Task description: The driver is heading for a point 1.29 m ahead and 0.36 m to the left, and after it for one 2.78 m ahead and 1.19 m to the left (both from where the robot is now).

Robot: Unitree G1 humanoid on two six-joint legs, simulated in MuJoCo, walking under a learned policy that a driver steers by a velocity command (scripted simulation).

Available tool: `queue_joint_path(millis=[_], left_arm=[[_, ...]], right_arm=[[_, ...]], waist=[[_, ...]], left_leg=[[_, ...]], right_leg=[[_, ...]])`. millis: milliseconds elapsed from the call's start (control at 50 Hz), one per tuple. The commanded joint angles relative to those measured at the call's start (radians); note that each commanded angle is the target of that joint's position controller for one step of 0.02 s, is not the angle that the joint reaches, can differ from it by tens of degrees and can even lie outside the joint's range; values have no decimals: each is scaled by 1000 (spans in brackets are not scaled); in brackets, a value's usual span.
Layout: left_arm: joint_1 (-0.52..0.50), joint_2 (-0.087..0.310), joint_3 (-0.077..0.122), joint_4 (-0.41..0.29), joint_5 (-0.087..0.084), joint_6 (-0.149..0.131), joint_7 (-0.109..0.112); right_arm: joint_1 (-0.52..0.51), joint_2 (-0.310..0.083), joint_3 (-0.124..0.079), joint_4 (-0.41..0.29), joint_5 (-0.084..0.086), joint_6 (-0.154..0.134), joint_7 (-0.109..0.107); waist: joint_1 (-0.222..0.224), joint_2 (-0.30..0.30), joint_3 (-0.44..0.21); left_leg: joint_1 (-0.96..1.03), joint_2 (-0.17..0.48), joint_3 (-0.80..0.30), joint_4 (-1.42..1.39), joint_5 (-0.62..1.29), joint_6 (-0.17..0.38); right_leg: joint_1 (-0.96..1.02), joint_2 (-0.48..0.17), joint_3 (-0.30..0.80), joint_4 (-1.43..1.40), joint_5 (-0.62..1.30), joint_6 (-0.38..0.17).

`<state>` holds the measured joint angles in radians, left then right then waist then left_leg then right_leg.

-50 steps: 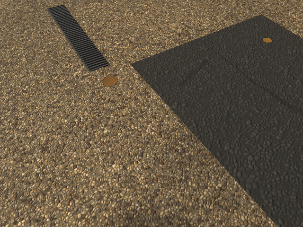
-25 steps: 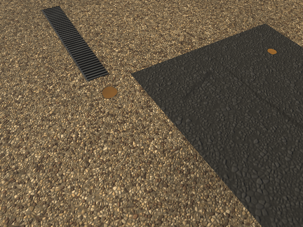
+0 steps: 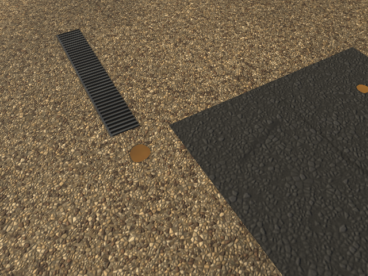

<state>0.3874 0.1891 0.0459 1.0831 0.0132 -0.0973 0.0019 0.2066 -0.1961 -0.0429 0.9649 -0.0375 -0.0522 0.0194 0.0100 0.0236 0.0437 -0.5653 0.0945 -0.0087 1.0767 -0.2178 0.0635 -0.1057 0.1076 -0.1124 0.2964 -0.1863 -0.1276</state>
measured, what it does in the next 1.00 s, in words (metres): walks ahead: left foot, then right foot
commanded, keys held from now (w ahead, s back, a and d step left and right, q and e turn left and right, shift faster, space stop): w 0.66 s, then w+q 0.22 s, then q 0.12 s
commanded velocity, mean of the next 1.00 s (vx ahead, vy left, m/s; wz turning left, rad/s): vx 0.48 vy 0.00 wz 0.10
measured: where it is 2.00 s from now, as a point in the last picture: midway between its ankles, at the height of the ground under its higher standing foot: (177, 212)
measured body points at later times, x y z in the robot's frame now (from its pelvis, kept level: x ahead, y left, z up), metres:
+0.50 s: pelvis +0.29 +0.05 +0.00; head +0.31 +0.06 +0.45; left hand +0.34 +0.30 -0.15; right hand +0.31 -0.20 -0.14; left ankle +0.31 +0.11 -0.74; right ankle +0.26 -0.08 -0.66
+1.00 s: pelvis +0.55 +0.00 -0.01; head +0.59 -0.01 +0.44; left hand +0.65 +0.26 -0.13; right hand +0.58 -0.25 -0.16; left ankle +0.45 +0.11 -0.65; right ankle +0.61 -0.07 -0.74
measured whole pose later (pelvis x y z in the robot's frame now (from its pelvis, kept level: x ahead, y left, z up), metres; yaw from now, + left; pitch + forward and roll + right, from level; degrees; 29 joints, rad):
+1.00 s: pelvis +0.55 +0.00 -0.01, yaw +7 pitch +0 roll +0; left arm 0.14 0.20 0.05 0.90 0.03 -0.09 0.01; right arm 0.34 -0.22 -0.07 0.98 -0.02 -0.05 -0.01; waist -0.04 0.03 0.07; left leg -0.39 0.00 0.00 1.15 -0.39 0.07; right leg -0.31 -0.01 -0.15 0.47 -0.17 -0.06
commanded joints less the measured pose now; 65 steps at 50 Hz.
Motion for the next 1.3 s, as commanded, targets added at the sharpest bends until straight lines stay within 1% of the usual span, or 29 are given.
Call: queue_joint_path(millis=[20,100,200,240,280,300,320,340,360,380,400,420,460,500,580,640,740,800,820,840,860,880,900,920,940,980,1040,1160,1300], left_arm=[[48,87,4,-37,-3,-18,1],[126,81,-5,-25,-4,-17,4],[185,96,-6,-2,10,-12,17],[153,112,-2,-4,14,-11,22],[124,132,4,-6,15,-7,24],[105,128,2,-16,6,-5,22],[129,65,-15,-53,-20,-6,13],[216,48,-6,-47,-39,-4,4],[128,110,10,-60,-12,3,9],[39,97,10,-87,-3,-1,4],[8,74,9,-92,-2,-1,1],[0,65,12,-98,15,10,-3],[32,31,8,-88,26,34,-15],[-9,32,11,-106,28,48,-23],[-203,51,10,-175,21,57,-30],[-319,38,0,-215,12,53,-32],[-450,50,-4,-268,8,42,-28],[-410,76,5,-276,4,23,-23],[-332,91,13,-255,4,16,-17],[-182,111,25,-208,9,5,-8],[-16,170,45,-172,32,-7,6],[84,286,74,-177,61,-6,11],[16,255,70,-196,33,13,6],[-95,183,49,-216,18,17,5],[-155,119,32,-223,11,9,4],[-162,69,16,-206,5,-1,14],[-127,91,18,-198,3,-15,20],[-128,125,21,-206,1,4,32],[-83,188,51,-210,3,54,34]], right_arm=[[-9,-38,-6,-46,2,14,9],[-170,-21,6,-99,17,9,13],[-274,-37,7,-143,19,-2,8],[-226,-54,-1,-138,17,-11,2],[-20,-89,-23,-73,15,-23,-13],[148,-120,-39,-20,1,-33,-22],[302,-218,-66,3,-26,-36,-32],[293,-243,-78,7,-6,-21,-18],[175,-199,-67,-10,20,-14,-10],[89,-134,-49,-24,26,-19,-6],[53,-86,-35,-22,20,-27,-5],[61,-54,-24,-4,21,-35,-11],[108,-43,-16,25,21,-50,-17],[152,-76,-20,42,25,-61,-19],[226,-87,-16,55,26,-58,-18],[277,-85,-10,65,26,-58,-20],[357,-99,-9,89,18,-50,-31],[313,-127,-18,79,10,-45,-39],[290,-137,-22,73,10,-44,-39],[266,-140,-23,68,16,-43,-35],[254,-117,-17,46,29,-45,-30],[355,-2,6,12,73,-41,-27],[346,-80,-18,14,56,-31,-35],[274,-102,-31,2,41,-19,-38],[231,-77,-29,-5,33,-15,-36],[233,-53,-38,-7,11,12,-28],[233,-33,-44,-24,8,47,-16],[40,-21,-23,-122,6,65,11],[-19,-81,-36,-192,-2,64,16]], waist=[[-20,-60,69],[28,-80,68],[51,-96,69],[10,-104,45],[-78,-106,-60],[-149,-86,-144],[-174,46,-279],[-121,201,-373],[-81,46,-232],[-64,4,-103],[-31,-26,-27],[-4,-10,-2],[23,13,-4],[32,20,8],[-5,30,50],[-35,38,57],[-72,48,66],[-29,54,46],[6,60,10],[72,34,-68],[131,-13,-182],[105,-211,-354],[83,-184,-364],[33,-90,-201],[13,-46,-99],[-35,-90,-41],[-66,-120,-65],[-46,-148,-47],[-10,-135,-65]], left_leg=[[-82,21,38,-102,111,-26],[-67,-14,88,-331,220,-36],[-69,-55,108,-477,182,5],[21,-90,117,-519,102,40],[254,-148,131,-584,64,80],[489,-103,87,-626,111,110],[777,159,-227,-636,22,184],[911,342,-671,-772,14,309],[787,290,-571,-804,-67,273],[637,256,-438,-842,-51,243],[519,208,-340,-881,25,203],[450,166,-266,-898,93,171],[399,125,-183,-916,193,149],[401,109,-133,-931,260,149],[445,82,-77,-964,321,136],[485,66,-39,-957,402,118],[633,104,-81,-892,507,140],[665,122,-101,-799,652,129],[648,109,-97,-718,755,114],[604,70,-71,-557,771,95],[433,19,-46,-327,556,77],[98,-126,43,41,-11,29],[-6,-154,-22,192,-298,35],[-29,-94,-46,226,-230,33],[-13,-63,-40,192,-181,23],[58,-29,-28,121,-159,3],[73,-53,2,104,-97,-16],[92,-49,75,-235,118,-24],[178,-84,110,-452,-56,29]], right_leg=[[-45,-271,209,-196,249,-82],[30,-249,153,-174,411,-45],[213,-300,148,-109,560,-59],[247,-316,131,-25,758,-53],[245,-302,110,207,927,-31],[121,-271,86,408,784,-15],[-152,-188,36,742,371,15],[-415,-13,78,1050,-322,37],[-506,-92,169,1084,-248,22],[-521,-127,168,1040,-170,23],[-488,-162,162,971,-123,24],[-446,-184,164,915,-103,32],[-389,-189,145,863,-84,50],[-431,-198,123,820,-51,66],[-554,-220,84,658,87,97],[-541,-200,52,488,163,105],[-546,-163,44,334,153,87],[-439,-132,53,258,56,60],[-321,-102,44,227,24,48],[-127,-82,33,156,65,29],[139,-204,150,148,49,-6],[458,-524,564,111,-30,-108],[389,-578,751,7,38,-145],[230,-543,577,8,122,-121],[91,-499,420,-7,301,-96],[-51,-415,209,-19,510,-41],[-81,-396,90,-14,695,-40],[-95,-362,-80,3,655,-36],[16,-441,-78,208,563,-12]])
Keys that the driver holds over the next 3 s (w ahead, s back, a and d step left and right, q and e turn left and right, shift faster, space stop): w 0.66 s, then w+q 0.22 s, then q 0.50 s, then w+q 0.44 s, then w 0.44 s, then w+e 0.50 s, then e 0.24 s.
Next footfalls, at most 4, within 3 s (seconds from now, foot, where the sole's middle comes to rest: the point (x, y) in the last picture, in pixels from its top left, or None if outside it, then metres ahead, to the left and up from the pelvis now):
0.30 left None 0.35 0.11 -0.78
0.86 right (214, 235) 0.65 -0.07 -0.78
1.34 left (160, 220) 0.72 0.14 -0.78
1.82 right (201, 196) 0.83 -0.02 -0.78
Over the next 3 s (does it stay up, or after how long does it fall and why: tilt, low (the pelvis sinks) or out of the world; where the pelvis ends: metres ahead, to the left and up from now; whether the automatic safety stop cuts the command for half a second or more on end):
stays up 1.14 0.37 0.00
